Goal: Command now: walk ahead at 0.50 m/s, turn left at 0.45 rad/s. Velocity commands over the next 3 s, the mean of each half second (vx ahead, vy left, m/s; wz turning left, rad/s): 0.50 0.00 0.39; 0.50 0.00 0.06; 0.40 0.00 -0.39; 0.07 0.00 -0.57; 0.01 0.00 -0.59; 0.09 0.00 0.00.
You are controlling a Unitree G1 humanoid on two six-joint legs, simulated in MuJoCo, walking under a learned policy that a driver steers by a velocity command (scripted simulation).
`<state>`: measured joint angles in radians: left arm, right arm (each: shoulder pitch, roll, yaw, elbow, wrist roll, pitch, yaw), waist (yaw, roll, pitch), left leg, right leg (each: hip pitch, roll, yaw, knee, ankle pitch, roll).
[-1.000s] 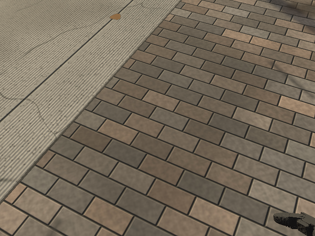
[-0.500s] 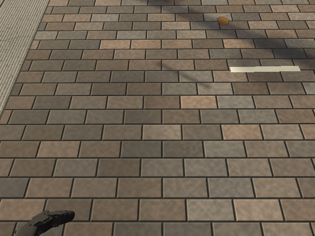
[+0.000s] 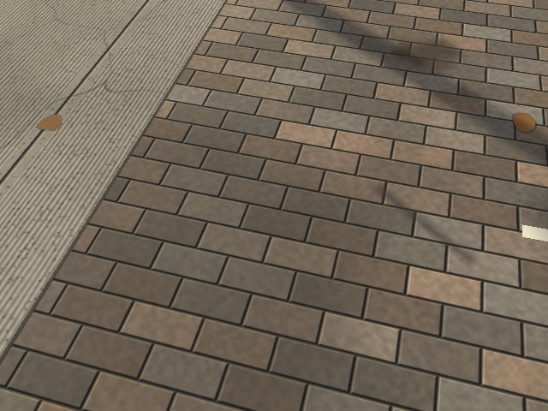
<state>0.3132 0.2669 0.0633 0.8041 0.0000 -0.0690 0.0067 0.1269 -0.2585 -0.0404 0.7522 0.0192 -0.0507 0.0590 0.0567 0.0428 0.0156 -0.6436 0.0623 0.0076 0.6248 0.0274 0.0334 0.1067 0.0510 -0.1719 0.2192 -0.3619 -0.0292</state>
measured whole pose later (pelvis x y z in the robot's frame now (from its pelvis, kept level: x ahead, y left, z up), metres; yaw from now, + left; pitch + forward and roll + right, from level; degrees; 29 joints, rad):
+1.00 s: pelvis +0.57 +0.06 +0.01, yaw +14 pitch +2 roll -2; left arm 0.38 0.28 0.04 0.86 -0.02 -0.07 -0.01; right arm 0.07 -0.26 -0.04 0.67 0.01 -0.07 0.03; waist 0.10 0.04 0.02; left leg -0.61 0.07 -0.03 0.56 0.03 0.00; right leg 0.00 0.05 -0.01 0.25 -0.29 -0.04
